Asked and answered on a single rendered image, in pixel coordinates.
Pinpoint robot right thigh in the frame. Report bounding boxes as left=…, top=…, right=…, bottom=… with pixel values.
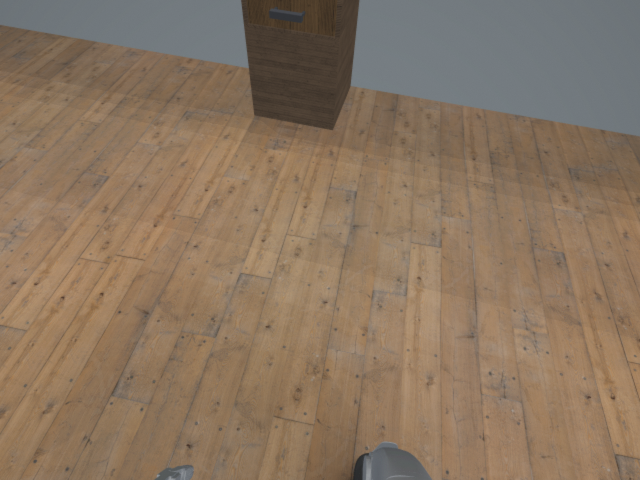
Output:
left=362, top=447, right=432, bottom=480

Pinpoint right robot shin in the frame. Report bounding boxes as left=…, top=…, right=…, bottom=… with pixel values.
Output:
left=372, top=441, right=398, bottom=452

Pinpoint handle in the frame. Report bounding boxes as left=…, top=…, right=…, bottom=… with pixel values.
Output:
left=269, top=7, right=305, bottom=23

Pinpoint cabinet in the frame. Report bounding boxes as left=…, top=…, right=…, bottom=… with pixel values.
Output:
left=241, top=0, right=359, bottom=130

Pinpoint drawer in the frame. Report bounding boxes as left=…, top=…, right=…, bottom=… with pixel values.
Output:
left=247, top=0, right=337, bottom=36

